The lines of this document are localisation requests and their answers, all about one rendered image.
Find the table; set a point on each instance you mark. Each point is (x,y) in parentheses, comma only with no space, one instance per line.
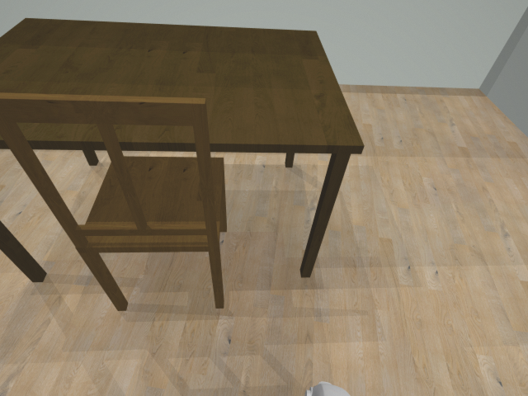
(266,91)

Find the chair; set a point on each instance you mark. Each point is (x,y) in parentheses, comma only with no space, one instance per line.
(145,204)

